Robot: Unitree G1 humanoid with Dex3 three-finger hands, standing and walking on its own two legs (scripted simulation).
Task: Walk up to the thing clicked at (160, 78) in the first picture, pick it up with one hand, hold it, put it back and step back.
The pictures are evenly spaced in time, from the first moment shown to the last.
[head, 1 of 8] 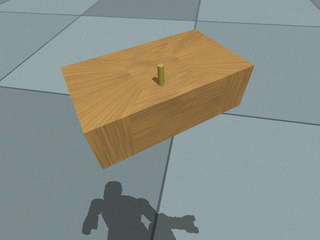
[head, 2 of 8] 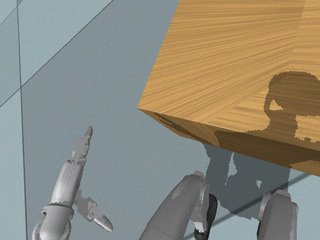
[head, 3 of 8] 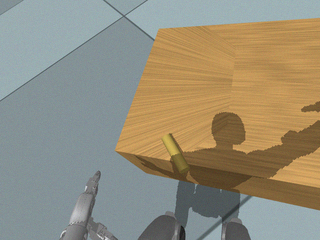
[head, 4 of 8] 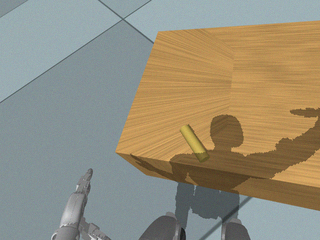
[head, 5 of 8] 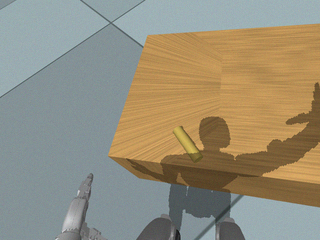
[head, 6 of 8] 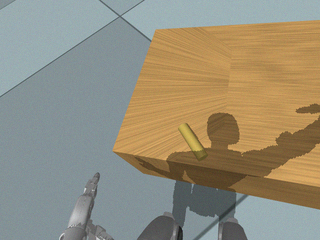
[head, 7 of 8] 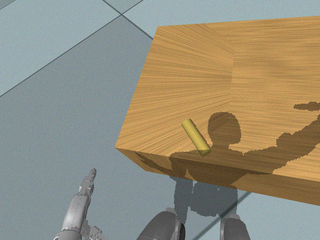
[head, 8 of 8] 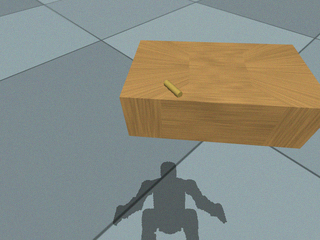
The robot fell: no
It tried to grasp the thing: yes
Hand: right
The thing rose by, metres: 0.00
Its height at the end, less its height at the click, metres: -0.05
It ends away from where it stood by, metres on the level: 0.25
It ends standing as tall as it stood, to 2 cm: no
